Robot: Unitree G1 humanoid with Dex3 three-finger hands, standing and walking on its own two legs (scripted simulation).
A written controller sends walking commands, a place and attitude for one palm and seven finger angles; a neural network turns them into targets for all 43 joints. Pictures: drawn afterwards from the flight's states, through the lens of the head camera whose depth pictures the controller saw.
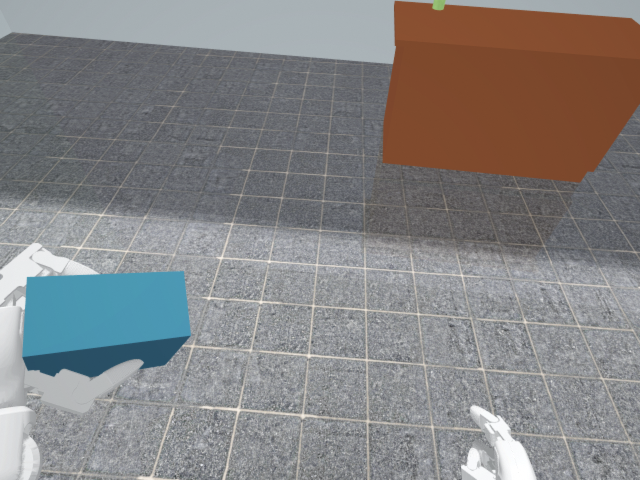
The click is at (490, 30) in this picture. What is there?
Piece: table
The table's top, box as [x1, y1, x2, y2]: [394, 1, 639, 65]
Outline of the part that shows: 394,3 395,45 639,65 639,25 631,18 445,4 442,10 435,10 431,7 432,3 395,1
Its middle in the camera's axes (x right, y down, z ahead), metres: +0.89 -0.92 +1.71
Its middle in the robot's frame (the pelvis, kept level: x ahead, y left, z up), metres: +1.93 -0.79 -0.12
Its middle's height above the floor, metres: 0.65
